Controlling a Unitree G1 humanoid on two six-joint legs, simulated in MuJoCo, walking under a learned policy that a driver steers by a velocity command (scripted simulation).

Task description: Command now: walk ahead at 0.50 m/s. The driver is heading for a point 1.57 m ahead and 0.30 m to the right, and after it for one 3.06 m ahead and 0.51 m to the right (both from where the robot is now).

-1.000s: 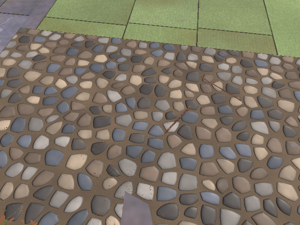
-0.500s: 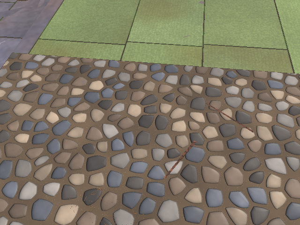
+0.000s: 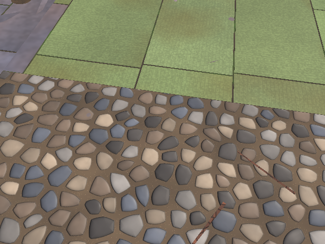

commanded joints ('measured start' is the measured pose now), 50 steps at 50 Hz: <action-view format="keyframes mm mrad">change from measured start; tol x16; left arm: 1 37 54 14 -48 23 8 -13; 18 -425 55 -3 -223 11 22 -29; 24 157 269 75 -76 59 -9 7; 28 -121 92 28 -102 2 -3 -12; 50 96 141 18 18 13 -15 19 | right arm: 1 102 -49 -5 13 12 -15 -7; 24 396 -13 20 60 53 -17 -16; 45 -205 -42 15 -120 1 26 17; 50 78 -91 -14 -42 -4 -1 -5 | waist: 1 0 77 -35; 19 -62 91 51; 23 129 34 -203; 24 102 -185 -344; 29 -46 -35 -16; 50 -114 -39 -90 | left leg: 1 186 264 -321 -321 68 107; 17 423 244 -144 -332 434 105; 22 422 224 -84 54 830 56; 25 -236 -27 -141 835 -329 2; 26 -295 40 -164 843 -250 9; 46 -316 94 -34 102 105 -28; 50 76 -6 11 -30 34 49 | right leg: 1 -229 -95 52 21 92 7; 18 -362 -63 -66 -534 303 23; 22 44 36 -108 -668 241 -55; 23 312 -78 13 -672 225 -98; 24 607 -390 491 -738 131 -228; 25 564 -417 683 -852 129 -246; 30 98 -227 203 -978 250 -110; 45 373 -216 47 -973 623 -111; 50 383 -198 -15 -597 1023 -60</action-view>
